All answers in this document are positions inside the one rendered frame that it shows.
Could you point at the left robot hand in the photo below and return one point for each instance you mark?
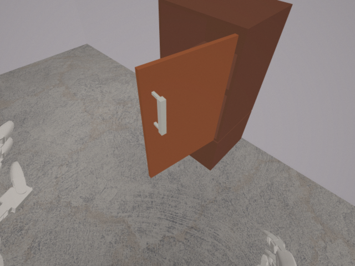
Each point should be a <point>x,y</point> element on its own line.
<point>20,192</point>

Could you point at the cupboard door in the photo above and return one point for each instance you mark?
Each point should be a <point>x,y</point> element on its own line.
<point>193,82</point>

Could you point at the handle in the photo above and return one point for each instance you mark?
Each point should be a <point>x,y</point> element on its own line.
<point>161,106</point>

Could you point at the right robot hand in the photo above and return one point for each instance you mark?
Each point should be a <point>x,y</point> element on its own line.
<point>282,257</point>

